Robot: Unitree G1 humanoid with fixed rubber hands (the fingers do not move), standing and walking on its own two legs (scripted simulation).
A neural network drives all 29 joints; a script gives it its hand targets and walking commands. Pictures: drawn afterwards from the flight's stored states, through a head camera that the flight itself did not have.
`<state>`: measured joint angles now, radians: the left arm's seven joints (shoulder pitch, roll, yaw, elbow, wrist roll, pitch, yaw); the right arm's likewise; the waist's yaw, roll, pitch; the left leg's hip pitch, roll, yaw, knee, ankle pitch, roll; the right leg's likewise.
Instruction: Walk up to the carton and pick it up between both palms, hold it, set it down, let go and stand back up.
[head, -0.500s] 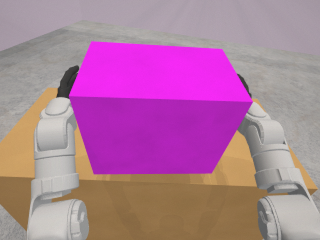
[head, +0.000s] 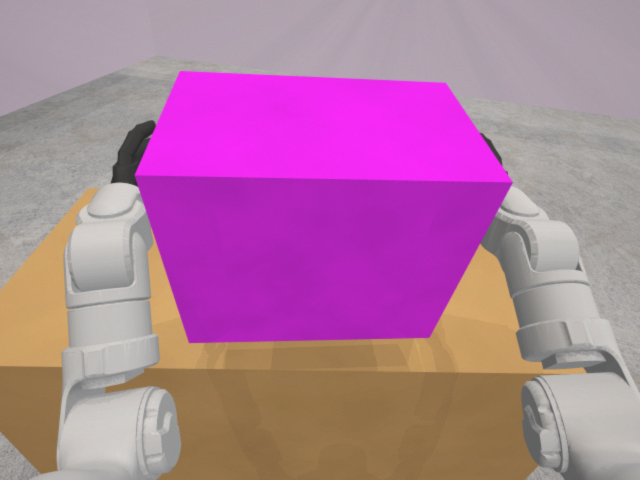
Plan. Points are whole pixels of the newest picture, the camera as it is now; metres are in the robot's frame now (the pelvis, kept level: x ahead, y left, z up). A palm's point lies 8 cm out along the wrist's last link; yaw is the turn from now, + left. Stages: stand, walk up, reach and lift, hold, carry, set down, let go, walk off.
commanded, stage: hold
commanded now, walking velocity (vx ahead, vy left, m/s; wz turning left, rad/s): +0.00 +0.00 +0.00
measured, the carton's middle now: (314, 215) +0.37 +0.01 +0.21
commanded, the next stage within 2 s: none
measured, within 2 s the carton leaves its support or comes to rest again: neither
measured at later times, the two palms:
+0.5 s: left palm (125, 188) +0.35 +0.22 +0.25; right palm (479, 191) +0.36 -0.18 +0.25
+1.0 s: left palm (133, 190) +0.35 +0.21 +0.25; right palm (485, 190) +0.36 -0.19 +0.25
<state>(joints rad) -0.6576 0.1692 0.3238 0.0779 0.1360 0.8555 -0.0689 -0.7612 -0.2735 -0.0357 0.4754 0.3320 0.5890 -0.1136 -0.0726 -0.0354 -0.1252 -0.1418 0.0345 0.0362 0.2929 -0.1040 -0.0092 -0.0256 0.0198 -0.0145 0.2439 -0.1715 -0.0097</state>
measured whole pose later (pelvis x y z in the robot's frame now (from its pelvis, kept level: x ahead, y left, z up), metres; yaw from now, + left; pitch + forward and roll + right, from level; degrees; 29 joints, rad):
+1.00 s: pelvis +0.00 +0.00 +0.00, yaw +0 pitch -2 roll -1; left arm -0.68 0.17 0.33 0.12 0.14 0.86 -0.07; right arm -0.80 -0.29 -0.02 0.52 0.34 0.60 -0.11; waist -0.06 -0.03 -0.14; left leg -0.15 0.04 0.04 0.29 -0.10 -0.01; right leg -0.04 0.02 -0.01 0.24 -0.17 -0.01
